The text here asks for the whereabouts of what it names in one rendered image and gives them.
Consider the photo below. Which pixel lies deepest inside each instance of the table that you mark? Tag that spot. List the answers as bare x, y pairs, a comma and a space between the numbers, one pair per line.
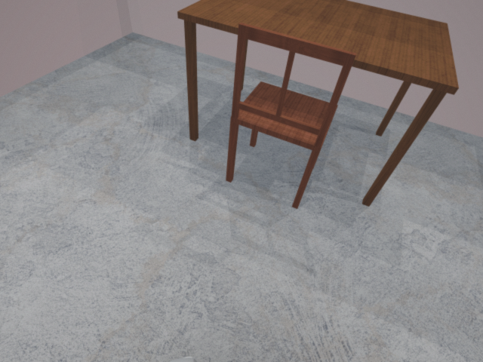
402, 46

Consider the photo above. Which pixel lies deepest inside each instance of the chair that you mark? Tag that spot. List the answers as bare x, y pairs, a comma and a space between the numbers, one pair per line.
281, 113

